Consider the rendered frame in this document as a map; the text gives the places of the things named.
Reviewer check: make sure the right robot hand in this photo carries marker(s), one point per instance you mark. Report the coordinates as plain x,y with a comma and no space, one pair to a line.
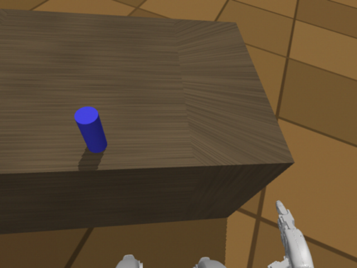
297,253

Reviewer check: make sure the can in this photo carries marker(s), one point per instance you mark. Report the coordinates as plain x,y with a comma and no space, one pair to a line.
88,121

